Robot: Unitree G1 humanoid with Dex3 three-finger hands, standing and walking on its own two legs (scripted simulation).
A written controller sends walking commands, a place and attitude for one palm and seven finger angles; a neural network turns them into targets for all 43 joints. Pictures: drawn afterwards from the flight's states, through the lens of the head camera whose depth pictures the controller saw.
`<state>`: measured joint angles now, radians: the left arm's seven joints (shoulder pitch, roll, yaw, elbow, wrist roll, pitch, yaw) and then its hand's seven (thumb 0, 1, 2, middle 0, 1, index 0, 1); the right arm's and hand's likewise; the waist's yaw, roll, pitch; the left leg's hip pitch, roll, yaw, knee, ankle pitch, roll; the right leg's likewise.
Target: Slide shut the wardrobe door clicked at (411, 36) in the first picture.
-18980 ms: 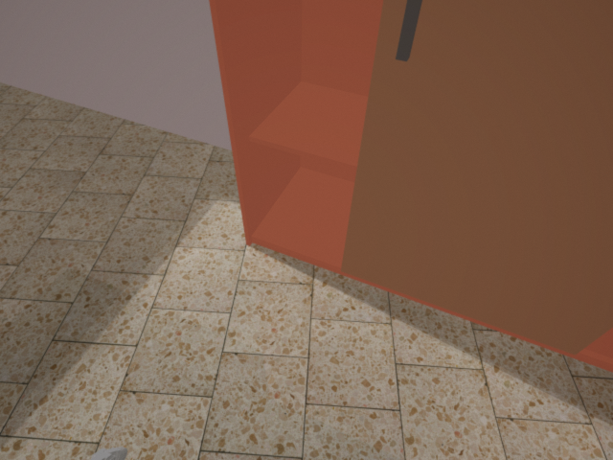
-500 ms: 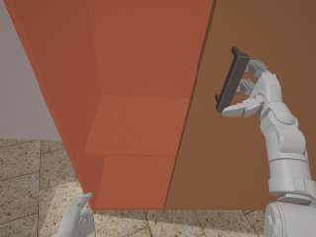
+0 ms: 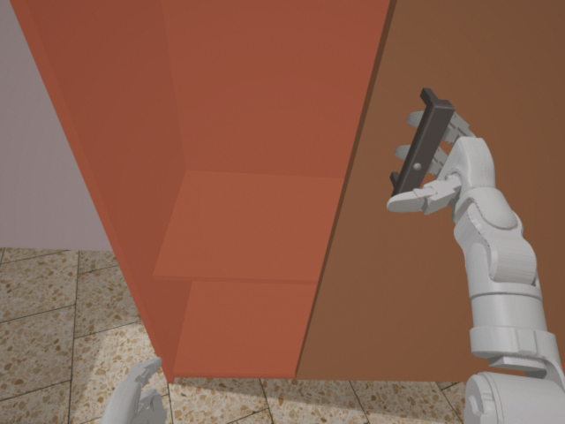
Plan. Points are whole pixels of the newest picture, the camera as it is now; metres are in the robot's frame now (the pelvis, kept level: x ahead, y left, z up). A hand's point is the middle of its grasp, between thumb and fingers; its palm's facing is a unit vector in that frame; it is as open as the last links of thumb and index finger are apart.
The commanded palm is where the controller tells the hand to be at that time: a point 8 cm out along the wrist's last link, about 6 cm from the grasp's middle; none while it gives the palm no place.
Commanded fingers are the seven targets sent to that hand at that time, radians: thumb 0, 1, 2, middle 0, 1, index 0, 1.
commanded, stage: slide the fingers in behind the handle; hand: right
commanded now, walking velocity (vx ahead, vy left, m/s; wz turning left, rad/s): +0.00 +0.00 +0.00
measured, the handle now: (414, 149) +0.44 -0.14 +0.22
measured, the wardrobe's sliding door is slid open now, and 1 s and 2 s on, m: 0.41 0.41 0.41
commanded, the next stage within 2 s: grip the handle and tug to test in 0.64 s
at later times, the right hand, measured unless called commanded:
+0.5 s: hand (409, 165) +0.39 -0.12 +0.23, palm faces -0.04 +1.00 -0.02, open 14.0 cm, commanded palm +0.37 -0.18 +0.22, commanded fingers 0.00 0.50 -0.30 0.30 1.20 0.30 1.20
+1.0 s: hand (408, 164) +0.39 -0.12 +0.23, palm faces -0.03 +1.00 -0.03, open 12.4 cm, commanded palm +0.37 -0.17 +0.22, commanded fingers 0.00 -0.15 -0.58 0.37 1.29 0.37 1.29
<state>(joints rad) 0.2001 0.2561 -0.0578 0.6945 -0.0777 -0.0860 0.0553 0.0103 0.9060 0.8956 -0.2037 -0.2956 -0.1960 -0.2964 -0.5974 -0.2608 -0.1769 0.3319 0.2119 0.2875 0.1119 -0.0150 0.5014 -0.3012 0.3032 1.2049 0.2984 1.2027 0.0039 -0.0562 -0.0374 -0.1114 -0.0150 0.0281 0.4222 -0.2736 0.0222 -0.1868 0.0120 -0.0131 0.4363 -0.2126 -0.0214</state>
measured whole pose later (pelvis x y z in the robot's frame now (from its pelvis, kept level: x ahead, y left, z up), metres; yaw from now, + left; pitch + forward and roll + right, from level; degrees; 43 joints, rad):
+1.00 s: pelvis +0.00 +0.00 +0.00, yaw +0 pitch -2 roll +0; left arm 0.20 0.25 -0.06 0.68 -0.08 -0.07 0.06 0.01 0.91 0.90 -0.20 -0.30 -0.20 -0.30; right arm -0.62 -0.25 -0.16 0.36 0.21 0.28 0.09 -0.01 0.25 -0.41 0.35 1.25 0.32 1.24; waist 0.01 -0.06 -0.04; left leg -0.10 -0.02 0.03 0.41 -0.27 0.03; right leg -0.18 0.01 -0.01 0.43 -0.21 -0.01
